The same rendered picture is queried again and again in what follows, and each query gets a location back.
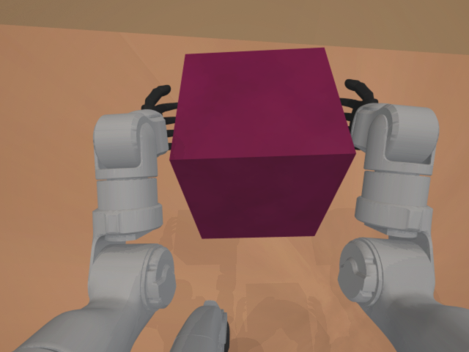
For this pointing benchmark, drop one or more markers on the robot left thigh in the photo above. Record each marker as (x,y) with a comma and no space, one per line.
(203,331)

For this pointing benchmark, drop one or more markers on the robot left forearm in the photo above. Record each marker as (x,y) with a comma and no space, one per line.
(126,147)

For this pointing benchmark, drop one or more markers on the left robot upper arm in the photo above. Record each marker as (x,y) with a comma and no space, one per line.
(127,285)

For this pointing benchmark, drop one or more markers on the robot right hand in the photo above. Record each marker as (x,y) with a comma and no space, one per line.
(364,93)

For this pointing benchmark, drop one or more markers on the right robot upper arm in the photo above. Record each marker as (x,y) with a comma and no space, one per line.
(393,282)

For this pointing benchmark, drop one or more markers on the robot right forearm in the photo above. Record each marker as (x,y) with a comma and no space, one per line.
(400,144)

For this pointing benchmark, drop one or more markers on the robot left hand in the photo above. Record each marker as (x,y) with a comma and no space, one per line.
(153,98)

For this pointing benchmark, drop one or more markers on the left robot shin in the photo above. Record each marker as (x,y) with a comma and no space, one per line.
(214,303)

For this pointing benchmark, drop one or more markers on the carton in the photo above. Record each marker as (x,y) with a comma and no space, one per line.
(261,143)

